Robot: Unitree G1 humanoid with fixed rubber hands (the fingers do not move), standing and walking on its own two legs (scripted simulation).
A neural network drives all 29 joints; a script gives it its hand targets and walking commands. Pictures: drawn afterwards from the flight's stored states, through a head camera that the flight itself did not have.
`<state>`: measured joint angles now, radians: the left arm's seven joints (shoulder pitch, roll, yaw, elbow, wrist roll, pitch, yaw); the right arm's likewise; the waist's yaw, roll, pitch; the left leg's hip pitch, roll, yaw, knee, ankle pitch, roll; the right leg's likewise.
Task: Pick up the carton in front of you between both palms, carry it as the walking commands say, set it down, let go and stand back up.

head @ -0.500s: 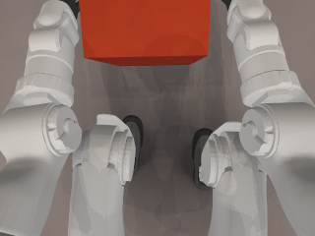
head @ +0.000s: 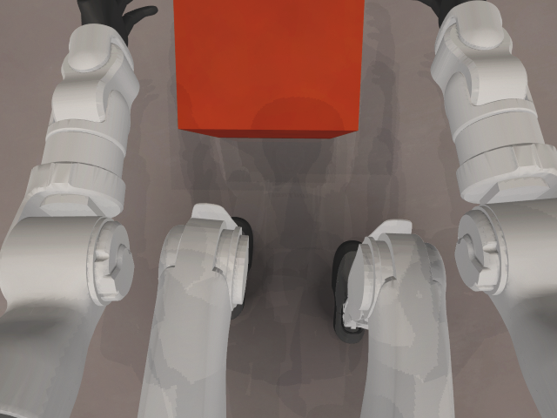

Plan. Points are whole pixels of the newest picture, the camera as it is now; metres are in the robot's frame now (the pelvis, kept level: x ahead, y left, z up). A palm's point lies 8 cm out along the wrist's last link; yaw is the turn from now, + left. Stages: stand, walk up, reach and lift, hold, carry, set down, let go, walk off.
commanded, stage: set down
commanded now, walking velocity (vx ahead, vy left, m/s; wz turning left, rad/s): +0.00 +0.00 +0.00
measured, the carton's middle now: (272, 65) +0.52 +0.07 -0.27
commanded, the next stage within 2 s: let go in 0.80 s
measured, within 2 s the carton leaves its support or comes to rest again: neither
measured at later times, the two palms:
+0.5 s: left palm out of the picture +0.51 +0.25 +0.02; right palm out of the picture +0.56 -0.15 +0.02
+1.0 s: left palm out of the picture +0.49 +0.25 +0.15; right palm out of the picture +0.53 -0.16 +0.15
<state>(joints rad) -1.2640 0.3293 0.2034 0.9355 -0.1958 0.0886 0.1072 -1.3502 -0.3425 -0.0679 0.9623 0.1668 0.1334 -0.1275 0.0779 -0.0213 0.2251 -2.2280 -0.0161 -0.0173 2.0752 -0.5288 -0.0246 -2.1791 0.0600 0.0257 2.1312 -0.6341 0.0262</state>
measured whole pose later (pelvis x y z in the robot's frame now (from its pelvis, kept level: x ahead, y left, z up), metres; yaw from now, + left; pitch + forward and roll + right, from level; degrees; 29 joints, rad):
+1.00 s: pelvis +0.05 +0.01 +0.26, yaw -1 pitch +44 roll -1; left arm -0.85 0.22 0.33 0.73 0.07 0.13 -0.04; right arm -0.94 -0.20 -0.26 0.78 -0.10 0.16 -0.04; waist 0.06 -0.02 -0.10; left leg -1.54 -0.01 -0.02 1.06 -0.30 0.00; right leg -1.50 0.04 0.05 1.08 -0.36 0.03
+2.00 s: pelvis +0.12 -0.01 +0.38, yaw +1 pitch -5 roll +1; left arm 0.21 0.21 0.05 0.41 0.03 0.14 -0.08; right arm 0.21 -0.20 -0.05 0.42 -0.01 0.13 0.07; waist 0.00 -0.02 0.12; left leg -0.10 -0.01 -0.03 0.43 -0.24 -0.02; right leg -0.06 0.02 0.04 0.46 -0.30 -0.01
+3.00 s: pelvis +0.13 +0.01 +0.38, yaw +0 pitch -2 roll +0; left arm 0.19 0.36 0.02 0.84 0.03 0.00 0.02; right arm 0.15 -0.34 -0.02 0.88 -0.03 -0.01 -0.02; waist 0.00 -0.02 0.01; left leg -0.16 -0.02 -0.01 0.45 -0.26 0.02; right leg -0.10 0.00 0.06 0.42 -0.29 0.02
